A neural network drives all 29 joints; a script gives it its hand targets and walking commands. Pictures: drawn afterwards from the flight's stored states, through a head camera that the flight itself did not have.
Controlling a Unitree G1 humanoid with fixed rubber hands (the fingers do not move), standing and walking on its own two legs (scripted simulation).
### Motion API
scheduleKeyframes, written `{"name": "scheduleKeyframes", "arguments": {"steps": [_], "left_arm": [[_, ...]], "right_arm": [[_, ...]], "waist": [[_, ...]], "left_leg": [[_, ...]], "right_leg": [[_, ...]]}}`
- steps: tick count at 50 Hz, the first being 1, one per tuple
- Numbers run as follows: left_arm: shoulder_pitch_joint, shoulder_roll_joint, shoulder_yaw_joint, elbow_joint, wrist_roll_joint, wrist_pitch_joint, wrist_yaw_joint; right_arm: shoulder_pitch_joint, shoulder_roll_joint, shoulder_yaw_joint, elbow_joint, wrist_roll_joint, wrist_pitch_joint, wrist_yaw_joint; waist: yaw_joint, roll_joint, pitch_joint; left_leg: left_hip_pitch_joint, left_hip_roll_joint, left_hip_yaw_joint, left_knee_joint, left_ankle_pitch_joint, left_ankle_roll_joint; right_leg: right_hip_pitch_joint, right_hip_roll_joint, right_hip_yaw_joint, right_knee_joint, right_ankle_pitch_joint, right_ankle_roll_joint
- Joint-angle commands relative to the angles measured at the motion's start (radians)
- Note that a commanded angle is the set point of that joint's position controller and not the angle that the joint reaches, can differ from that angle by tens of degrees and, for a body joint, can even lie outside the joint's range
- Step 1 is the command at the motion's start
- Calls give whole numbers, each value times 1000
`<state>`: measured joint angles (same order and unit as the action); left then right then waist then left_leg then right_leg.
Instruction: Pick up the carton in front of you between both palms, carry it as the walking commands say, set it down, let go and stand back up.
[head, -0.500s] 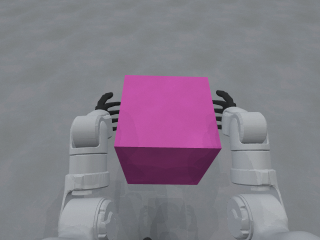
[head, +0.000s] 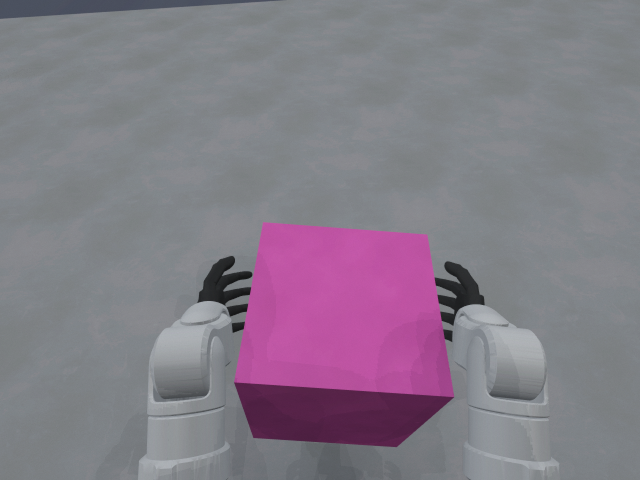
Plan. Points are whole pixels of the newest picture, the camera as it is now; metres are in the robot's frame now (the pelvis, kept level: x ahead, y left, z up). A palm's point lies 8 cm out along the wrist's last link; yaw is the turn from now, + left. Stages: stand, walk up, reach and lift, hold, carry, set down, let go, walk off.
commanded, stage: carry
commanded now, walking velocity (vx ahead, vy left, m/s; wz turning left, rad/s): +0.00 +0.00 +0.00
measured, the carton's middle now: (334, 342) +0.29 +0.00 +0.00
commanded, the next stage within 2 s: hold in 1.28 s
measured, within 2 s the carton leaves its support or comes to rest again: neither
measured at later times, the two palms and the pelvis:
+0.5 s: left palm (198, 319) +0.29 +0.16 +0.07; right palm (436, 313) +0.29 -0.13 +0.07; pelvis +0.03 +0.01 -0.01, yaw +1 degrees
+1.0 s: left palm (195, 344) +0.28 +0.17 +0.04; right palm (427, 335) +0.28 -0.12 +0.03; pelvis -0.01 +0.02 +0.00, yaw +1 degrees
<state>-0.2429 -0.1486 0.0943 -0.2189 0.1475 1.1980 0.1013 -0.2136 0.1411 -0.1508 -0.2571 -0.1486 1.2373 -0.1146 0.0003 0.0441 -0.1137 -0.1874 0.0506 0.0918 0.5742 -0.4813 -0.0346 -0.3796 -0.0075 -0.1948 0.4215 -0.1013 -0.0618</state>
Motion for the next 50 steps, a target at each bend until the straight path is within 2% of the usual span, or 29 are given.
{"name": "scheduleKeyframes", "arguments": {"steps": [1, 2, 3, 5, 9, 11, 15, 21, 30, 38, 46, 50], "left_arm": [[-365, -1007, -649, -5, -416, 11, -275], [-378, -1014, -652, -11, -418, 7, -276], [-401, -1020, -661, -27, -427, 4, -279], [-412, -1022, -669, -27, -439, 1, -277], [-391, -980, -675, -37, -438, 10, -269], [-376, -962, -672, -17, -430, 18, -269], [-387, -966, -677, 12, -427, 16, -277], [-402, -1004, -681, 59, -413, -35, -294], [-382, -986, -636, 131, -340, -181, -304], [-358, -931, -527, 258, -230, -329, -309], [-468, -930, -387, 445, -122, -508, -324], [-504, -957, -364, 497, -101, -569, -332]], "right_arm": [[-538, 941, 761, -74, 482, -7, 311], [-541, 953, 761, -77, 486, -11, 310], [-549, 967, 759, -79, 483, -17, 308], [-555, 960, 757, -80, 482, -15, 306], [-495, 924, 739, -60, 469, -11, 299], [-469, 908, 728, -33, 454, -7, 298], [-470, 915, 725, 3, 440, -16, 302], [-498, 956, 735, 40, 425, -72, 316], [-491, 948, 705, 112, 368, -222, 333], [-456, 902, 597, 252, 256, -373, 334], [-525, 903, 443, 449, 130, -549, 338], [-558, 932, 424, 506, 109, -610, 346]], "waist": [[-1, -192, -362], [-1, -174, -354], [-1, -126, -332], [3, -62, -309], [-1, -32, -311], [-1, -21, -301], [-1, -11, -268], [-2, -26, -243], [-2, -36, -218], [-3, -35, -187], [0, -38, -180], [1, -42, -206]], "left_leg": [[-20, 34, -18, -179, 97, -5], [27, 45, -22, -217, 190, -6], [15, 75, -44, -212, 229, -2], [48, 110, -41, -132, 399, 5], [31, 107, -41, -76, 591, 15], [32, 106, -43, -63, 647, 18], [29, 112, -49, -57, 703, 30], [-4, 107, -56, -66, 608, 48], [-46, 100, -69, -113, 405, 64], [-80, 99, -77, -147, 300, 72], [-105, 95, -80, -169, 220, 82], [-95, 91, -77, -159, 231, 84]], "right_leg": [[399, -269, 255, -66, 481, -31], [352, -236, 221, -63, 343, -6], [333, -206, 179, -43, 266, 13], [275, -179, 155, 21, 334, 17], [265, -172, 142, 117, 478, 0], [238, -167, 135, 140, 477, 0], [187, -154, 123, 161, 382, 10], [182, -156, 130, 153, 295, 14], [196, -160, 144, 101, 171, 18], [182, -158, 153, 65, 84, 24], [179, -156, 160, 45, 29, 28], [189, -157, 161, 44, 41, 28]]}}
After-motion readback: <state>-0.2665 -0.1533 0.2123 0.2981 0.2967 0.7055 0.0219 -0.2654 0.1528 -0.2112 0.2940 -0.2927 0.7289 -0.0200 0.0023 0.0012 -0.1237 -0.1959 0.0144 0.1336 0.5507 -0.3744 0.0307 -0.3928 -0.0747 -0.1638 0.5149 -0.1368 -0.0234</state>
